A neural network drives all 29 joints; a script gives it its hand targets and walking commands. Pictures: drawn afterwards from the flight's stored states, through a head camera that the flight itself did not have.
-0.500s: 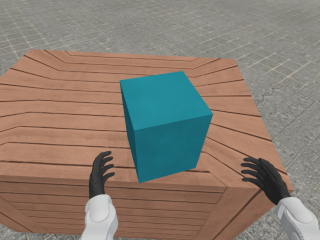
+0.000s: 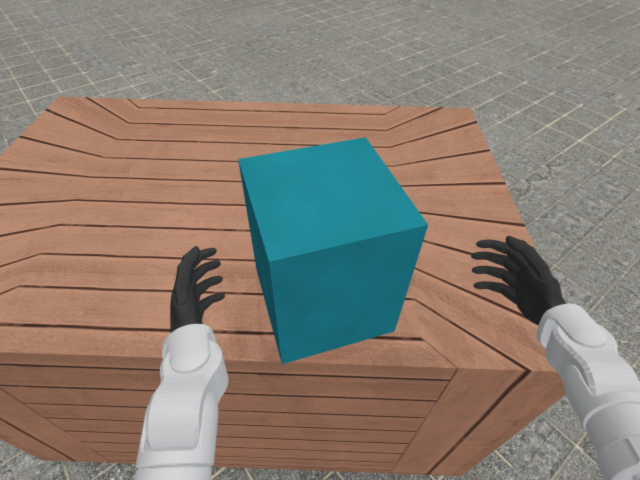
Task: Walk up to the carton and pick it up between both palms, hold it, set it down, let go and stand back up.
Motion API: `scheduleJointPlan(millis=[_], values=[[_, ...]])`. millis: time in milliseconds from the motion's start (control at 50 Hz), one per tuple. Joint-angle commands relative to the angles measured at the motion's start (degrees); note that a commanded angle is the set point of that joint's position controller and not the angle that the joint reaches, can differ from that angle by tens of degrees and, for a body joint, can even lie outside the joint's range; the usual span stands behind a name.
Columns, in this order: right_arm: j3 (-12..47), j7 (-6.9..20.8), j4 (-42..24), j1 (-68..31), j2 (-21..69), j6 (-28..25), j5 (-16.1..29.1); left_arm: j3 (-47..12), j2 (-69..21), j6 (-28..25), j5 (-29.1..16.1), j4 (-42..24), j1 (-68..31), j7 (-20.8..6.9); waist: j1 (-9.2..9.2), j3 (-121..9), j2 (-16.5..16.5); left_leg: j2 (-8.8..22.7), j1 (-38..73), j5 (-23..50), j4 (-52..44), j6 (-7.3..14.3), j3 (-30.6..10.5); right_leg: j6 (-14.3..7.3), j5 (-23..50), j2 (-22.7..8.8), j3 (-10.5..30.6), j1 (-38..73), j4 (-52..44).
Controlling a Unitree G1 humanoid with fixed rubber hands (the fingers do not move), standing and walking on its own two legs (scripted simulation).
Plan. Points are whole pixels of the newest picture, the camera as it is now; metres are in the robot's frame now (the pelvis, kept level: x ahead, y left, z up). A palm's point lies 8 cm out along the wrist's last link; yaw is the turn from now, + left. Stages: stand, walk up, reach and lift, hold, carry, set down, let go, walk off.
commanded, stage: reach and lift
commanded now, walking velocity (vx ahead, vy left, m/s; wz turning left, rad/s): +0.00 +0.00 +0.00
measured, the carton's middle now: (323, 252) +0.43 +0.03 +0.03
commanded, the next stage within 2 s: none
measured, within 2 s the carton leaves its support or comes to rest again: neither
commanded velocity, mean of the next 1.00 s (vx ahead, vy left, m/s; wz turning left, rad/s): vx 0.00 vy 0.00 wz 0.00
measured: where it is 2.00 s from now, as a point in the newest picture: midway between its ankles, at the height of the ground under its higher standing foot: outside the picture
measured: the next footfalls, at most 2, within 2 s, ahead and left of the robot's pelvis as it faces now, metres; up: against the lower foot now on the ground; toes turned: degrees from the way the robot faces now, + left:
none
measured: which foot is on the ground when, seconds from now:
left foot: down 0.00-1.00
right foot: down 0.00-1.00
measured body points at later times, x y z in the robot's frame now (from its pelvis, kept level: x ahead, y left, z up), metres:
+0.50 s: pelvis -0.01 -0.01 +0.00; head +0.00 -0.01 +0.45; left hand +0.32 +0.20 +0.13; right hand +0.42 -0.21 +0.13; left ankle -0.01 +0.17 -0.75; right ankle +0.01 -0.07 -0.75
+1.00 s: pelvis -0.01 +0.00 +0.00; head +0.02 -0.01 +0.45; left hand +0.36 +0.22 +0.16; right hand +0.47 -0.17 +0.17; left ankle -0.01 +0.17 -0.75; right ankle +0.01 -0.07 -0.75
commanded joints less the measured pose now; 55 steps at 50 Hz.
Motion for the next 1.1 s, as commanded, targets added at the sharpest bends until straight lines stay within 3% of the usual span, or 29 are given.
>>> scheduleJointPlan(millis=[0,80,140,180,280,340,380,400,460,520,580,680,720,820,860,960,1060,1080], values=[[-3.8,-0.9,-6.3,-17.5,-11.7,0.4,0.7,-0.1,-0.5,1.4,0.4,-9.9,-13.5,-0.4,0.56,-15.7,-4.3,-3.8,7.5,9.7,1.5,4.2,-1.3,-0.4,16.1,-2.1,3.4,3.3,-3.1],[-5.2,-1.2,-9.2,-23.9,-12.4,2.7,-0.1,-0.1,0.8,4.0,-1.4,-11.4,-19.2,0.2,0.83,-17.3,-4.8,-3.6,6.1,6.5,0.9,4.7,-1.4,-0.1,11.7,-1.9,2.6,1.6,-2.7],[-4.4,-1.6,-6.7,-25.1,-12.9,5.6,0.8,1.2,1.2,7.5,-1.1,-11.5,-20.6,0.0,0.57,-18.3,-3.9,-3.7,8.2,8.5,1.4,4.3,-1.4,-0.2,13.5,-1.5,2.3,2.0,-2.8],[-4.5,-2.3,-8.9,-28.7,-12.4,6.8,0.3,2.5,2.5,8.8,-1.9,-13.1,-23.9,-0.2,0.95,-20.5,-4.8,-4.0,6.1,8.2,1.6,4.3,-1.2,0.8,14.5,-2.1,3.2,3.7,-2.9],[-3.3,-3.2,-5.9,-32.9,-12.6,9.0,1.0,3.9,2.7,12.0,-1.9,-10.1,-25.9,-1.1,1.37,-21.2,-5.2,-4.1,6.8,11.8,2.1,4.0,-1.5,1.6,20.5,-1.8,2.7,4.8,-2.1],[-2.8,-3.8,-5.2,-35.3,-12.0,10.3,0.9,5.8,3.8,13.3,-1.7,-9.6,-27.6,-1.7,1.96,-21.2,-5.4,-4.4,3.7,10.0,1.3,4.1,-1.4,2.6,21.1,-2.3,3.1,6.5,-1.8],[-2.9,-3.5,-5.3,-37.5,-11.8,10.6,1.4,5.7,4.2,13.2,-2.2,-10.7,-30.5,-1.6,2.34,-22.4,-4.0,-4.3,3.0,9.2,1.5,3.7,-1.4,2.4,17.7,-2.3,3.1,6.2,-2.0],[-2.4,-3.4,-1.7,-36.4,-11.4,11.3,1.4,5.2,3.9,13.6,-1.9,-8.3,-30.3,-1.7,1.84,-20.3,-3.3,-4.4,3.2,8.1,1.2,3.7,-1.6,2.2,16.0,-2.1,2.9,5.2,-2.2],[-2.5,-3.2,-3.8,-41.2,-11.8,11.8,0.6,6.8,6.0,14.0,-2.5,-7.7,-34.2,-1.7,2.68,-22.7,-5.3,-4.6,0.5,6.4,1.5,3.9,-1.2,3.2,13.2,-2.8,4.0,6.6,-2.6],[-3.5,-2.6,0.2,-44.5,-11.1,12.8,-0.2,5.6,5.8,14.1,-3.4,-5.7,-38.4,-1.3,2.07,-22.7,-4.1,-4.2,-0.2,5.2,1.3,3.6,-1.5,2.9,9.1,-2.4,3.0,4.3,-2.5],[-2.7,-2.7,1.0,-47.2,-11.8,13.0,0.1,6.9,6.9,14.6,-3.7,-4.5,-40.1,-1.0,3.31,-24.5,-3.8,-4.5,-0.2,7.2,2.0,3.4,-1.1,3.0,11.6,-2.0,2.3,4.8,-2.1],[-2.3,-3.1,1.8,-51.3,-12.9,12.9,0.5,7.4,8.0,15.0,-4.5,-3.8,-42.9,-1.4,3.39,-28.3,-3.8,-4.6,0.2,10.7,3.0,2.9,-1.1,3.2,18.6,-1.2,1.1,6.3,-0.7],[-2.4,-3.1,4.9,-52.5,-12.8,13.4,0.5,6.5,7.9,15.2,-4.7,-2.9,-45.3,-1.6,2.71,-28.0,-2.4,-4.5,0.6,11.3,3.2,2.3,-1.4,2.9,18.4,-0.9,0.3,5.6,-0.7],[0.5,-3.1,6.0,-57.7,-10.9,14.7,0.7,10.3,10.2,15.5,-4.1,2.8,-47.4,-1.7,5.75,-27.2,-7.1,-5.0,-4.1,7.3,1.8,3.5,-0.6,4.7,15.4,-1.7,1.2,8.2,-0.7],[-0.3,-2.7,7.7,-58.2,-11.3,14.7,0.7,8.6,9.6,15.2,-4.9,2.6,-49.3,-1.7,4.59,-28.1,-5.0,-5.0,-3.8,8.4,2.1,2.7,-0.8,4.1,15.7,-1.3,0.8,7.8,-0.6],[-1.6,-2.7,6.8,-62.2,-13.6,14.4,1.0,7.2,10.3,15.4,-6.3,-0.9,-53.6,-0.9,4.14,-34.7,-2.4,-4.6,-0.2,14.7,4.7,1.2,-1.1,3.6,20.7,-0.2,-0.8,6.1,0.1],[-0.1,-1.9,12.7,-66.2,-12.7,15.7,0.3,8.7,11.8,16.0,-6.1,6.1,-56.7,-0.5,5.94,-32.5,-4.7,-4.7,-3.8,9.6,3.6,1.9,-0.8,3.8,14.8,-0.4,-0.8,4.9,-0.2],[0.3,-1.9,12.4,-66.6,-12.3,15.6,0.6,9.0,11.8,15.8,-6.2,5.8,-57.2,-0.4,6.48,-32.6,-4.2,-4.9,-4.0,11.2,3.9,1.6,-0.6,3.8,16.9,-0.2,-0.8,5.8,0.2]])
